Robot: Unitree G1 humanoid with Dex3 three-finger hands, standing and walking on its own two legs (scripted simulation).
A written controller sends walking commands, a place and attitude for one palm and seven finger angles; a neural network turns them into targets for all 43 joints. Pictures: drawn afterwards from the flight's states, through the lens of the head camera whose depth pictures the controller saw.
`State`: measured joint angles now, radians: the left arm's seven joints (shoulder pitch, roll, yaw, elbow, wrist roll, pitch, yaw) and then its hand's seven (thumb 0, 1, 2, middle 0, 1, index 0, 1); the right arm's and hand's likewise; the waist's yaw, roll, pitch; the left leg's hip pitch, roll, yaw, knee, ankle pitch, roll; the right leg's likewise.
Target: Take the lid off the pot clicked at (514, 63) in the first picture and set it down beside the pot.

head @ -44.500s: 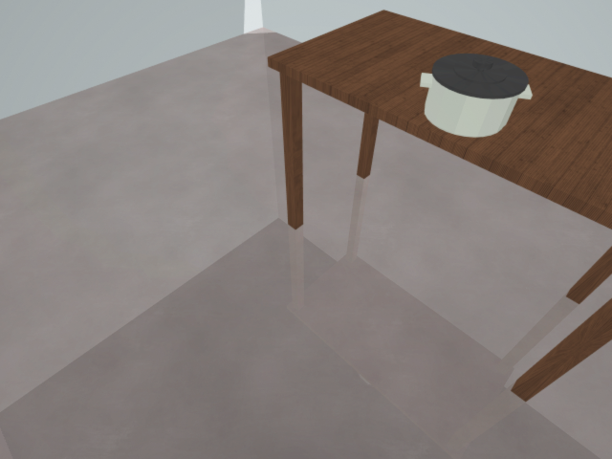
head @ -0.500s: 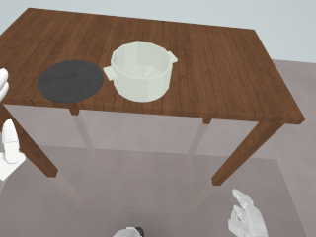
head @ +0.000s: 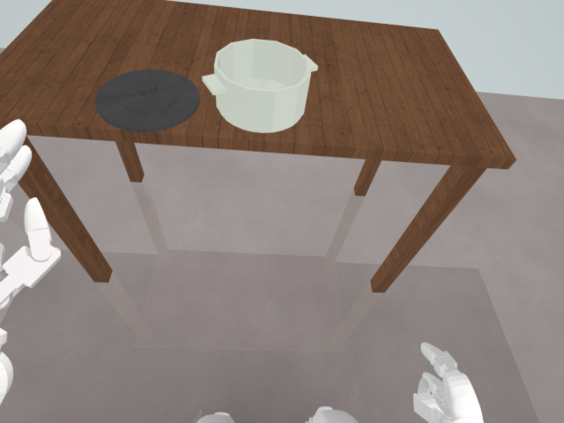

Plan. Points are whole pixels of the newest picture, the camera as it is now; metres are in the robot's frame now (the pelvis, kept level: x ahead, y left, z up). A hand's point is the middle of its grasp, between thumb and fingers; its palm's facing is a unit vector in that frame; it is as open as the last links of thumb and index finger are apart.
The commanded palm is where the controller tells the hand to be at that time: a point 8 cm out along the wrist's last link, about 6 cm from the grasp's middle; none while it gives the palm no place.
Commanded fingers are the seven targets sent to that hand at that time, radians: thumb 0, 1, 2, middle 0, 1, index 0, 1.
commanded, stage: stop stepping back and stand still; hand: left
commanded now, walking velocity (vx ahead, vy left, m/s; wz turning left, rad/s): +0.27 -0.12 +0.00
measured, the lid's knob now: (146, 87) +0.70 +0.31 +0.04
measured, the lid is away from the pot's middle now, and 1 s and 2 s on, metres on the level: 0.24 0.24 0.24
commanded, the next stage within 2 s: let the arm hang, fingers relaxed in 1.76 s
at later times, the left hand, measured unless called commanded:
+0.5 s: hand out of the picture +0.15 +0.26 +0.19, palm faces +0.36 -0.88 -0.30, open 7.5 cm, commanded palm +0.08 +0.30 +0.22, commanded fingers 0.00 0.90 0.90 -0.20 -0.30 -0.20 -0.30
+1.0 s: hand out of the picture +0.08 +0.17 -0.14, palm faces -0.08 -0.99 -0.12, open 7.4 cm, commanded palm none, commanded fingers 0.00 0.90 0.90 -0.20 -0.30 -0.20 -0.30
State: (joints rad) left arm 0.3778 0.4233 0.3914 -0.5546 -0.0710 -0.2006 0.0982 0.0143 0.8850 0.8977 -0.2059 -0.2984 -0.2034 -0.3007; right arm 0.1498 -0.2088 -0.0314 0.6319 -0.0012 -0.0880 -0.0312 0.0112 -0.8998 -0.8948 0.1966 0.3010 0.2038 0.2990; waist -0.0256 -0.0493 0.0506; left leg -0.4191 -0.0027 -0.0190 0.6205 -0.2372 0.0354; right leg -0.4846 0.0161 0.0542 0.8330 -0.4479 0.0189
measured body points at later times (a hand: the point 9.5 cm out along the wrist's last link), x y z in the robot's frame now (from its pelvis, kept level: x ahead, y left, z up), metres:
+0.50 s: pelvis -0.06 +0.03 +0.01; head -0.10 +0.05 +0.46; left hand +0.13 +0.31 +0.20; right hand +0.08 -0.22 -0.05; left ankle +0.05 +0.10 -0.72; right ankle -0.09 -0.09 -0.69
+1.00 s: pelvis -0.08 +0.02 -0.01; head -0.04 +0.03 +0.44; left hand +0.08 +0.22 -0.13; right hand -0.04 -0.23 -0.14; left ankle -0.06 +0.16 -0.73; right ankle -0.03 -0.12 -0.67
